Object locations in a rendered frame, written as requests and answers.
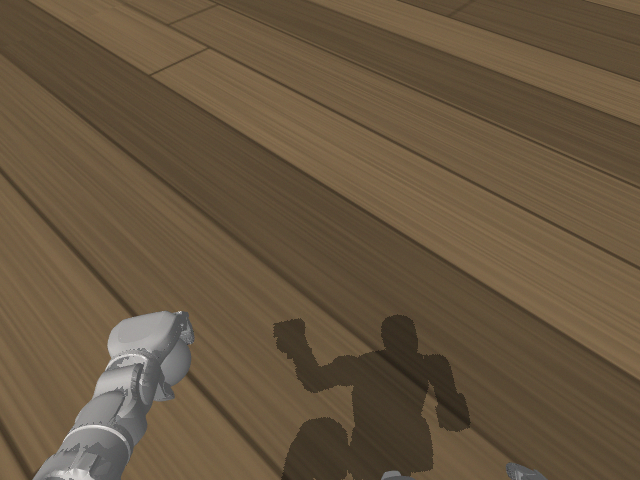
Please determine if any ball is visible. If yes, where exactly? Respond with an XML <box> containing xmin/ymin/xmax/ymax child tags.
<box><xmin>160</xmin><ymin>338</ymin><xmax>191</xmax><ymax>386</ymax></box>

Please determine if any right robot hand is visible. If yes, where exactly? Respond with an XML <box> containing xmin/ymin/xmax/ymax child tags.
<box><xmin>506</xmin><ymin>463</ymin><xmax>548</xmax><ymax>480</ymax></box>

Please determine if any left robot arm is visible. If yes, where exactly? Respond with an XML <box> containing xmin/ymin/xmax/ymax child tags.
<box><xmin>33</xmin><ymin>350</ymin><xmax>161</xmax><ymax>480</ymax></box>

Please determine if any left robot hand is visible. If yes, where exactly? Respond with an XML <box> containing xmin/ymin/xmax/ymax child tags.
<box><xmin>107</xmin><ymin>311</ymin><xmax>194</xmax><ymax>401</ymax></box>

